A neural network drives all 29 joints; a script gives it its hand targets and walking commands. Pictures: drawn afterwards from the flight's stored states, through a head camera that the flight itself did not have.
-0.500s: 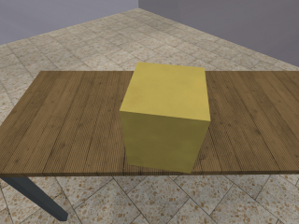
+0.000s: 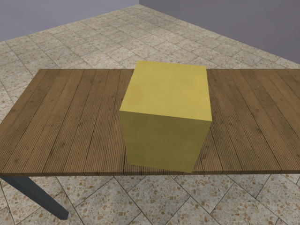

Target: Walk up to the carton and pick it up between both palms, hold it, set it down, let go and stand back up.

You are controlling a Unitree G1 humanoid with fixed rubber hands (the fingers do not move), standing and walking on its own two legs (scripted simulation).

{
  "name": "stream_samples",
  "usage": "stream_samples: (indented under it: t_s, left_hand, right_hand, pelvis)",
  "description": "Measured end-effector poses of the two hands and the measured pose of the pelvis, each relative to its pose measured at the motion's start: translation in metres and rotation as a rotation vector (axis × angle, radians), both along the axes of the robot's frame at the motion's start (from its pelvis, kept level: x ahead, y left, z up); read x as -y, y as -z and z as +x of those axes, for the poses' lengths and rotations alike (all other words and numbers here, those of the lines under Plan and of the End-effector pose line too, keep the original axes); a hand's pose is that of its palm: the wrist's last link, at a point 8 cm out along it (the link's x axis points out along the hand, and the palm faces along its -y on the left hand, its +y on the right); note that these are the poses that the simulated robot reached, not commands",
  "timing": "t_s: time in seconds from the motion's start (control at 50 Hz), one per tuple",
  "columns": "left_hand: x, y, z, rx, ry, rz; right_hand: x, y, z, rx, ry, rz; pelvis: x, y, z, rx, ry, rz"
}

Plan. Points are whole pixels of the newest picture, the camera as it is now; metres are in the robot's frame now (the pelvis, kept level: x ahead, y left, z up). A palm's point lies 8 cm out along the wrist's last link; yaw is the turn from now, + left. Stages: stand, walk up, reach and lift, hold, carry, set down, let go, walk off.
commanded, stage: stand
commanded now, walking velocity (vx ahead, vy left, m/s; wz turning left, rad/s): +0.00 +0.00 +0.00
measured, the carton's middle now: (165, 117) +0.40 -0.02 +0.06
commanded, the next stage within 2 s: none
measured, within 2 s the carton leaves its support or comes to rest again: neither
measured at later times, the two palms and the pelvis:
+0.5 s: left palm out of the picture +0.03 +0.28 -0.13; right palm out of the picture +0.02 -0.25 -0.14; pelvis +0.00 +0.00 +0.00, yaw +0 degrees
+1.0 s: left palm out of the picture +0.04 +0.28 -0.13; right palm out of the picture +0.04 -0.25 -0.14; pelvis +0.00 +0.00 +0.00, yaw +0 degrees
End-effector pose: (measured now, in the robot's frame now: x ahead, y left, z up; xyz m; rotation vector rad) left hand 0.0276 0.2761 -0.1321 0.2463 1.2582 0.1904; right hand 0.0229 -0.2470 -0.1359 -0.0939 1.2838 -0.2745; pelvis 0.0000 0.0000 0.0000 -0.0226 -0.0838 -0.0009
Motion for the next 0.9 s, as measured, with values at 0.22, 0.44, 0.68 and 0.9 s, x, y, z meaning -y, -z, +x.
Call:
stream_samples:
  t_s: [0.22,0.44,0.68,0.9]
  left_hand:
    - [0.0,0.0,0.003,0.001,0.003,0.001]
    - [0.0,0.0,0.004,-0.005,0.003,0.001]
    - [0.0,0.0,0.004,-0.016,0.004,0.003]
    - [0.0,-0.001,0.011,-0.016,0.007,0.005]
  right_hand:
    - [0.0,0.0,0.0,-0.003,-0.001,0.001]
    - [0.0,0.0,0.0,-0.01,-0.002,0.0]
    - [0.0,0.001,0.001,-0.02,-0.003,0.002]
    - [0.0,0.001,0.01,-0.014,-0.008,0.004]
  pelvis:
    - [0.0,0.0,0.0,0.0,0.0,0.0]
    - [0.0,0.0,0.0,0.0,0.0,0.0]
    - [0.0,0.0,0.002,-0.003,0.0,0.001]
    - [0.001,0.0,0.004,-0.01,0.0,0.001]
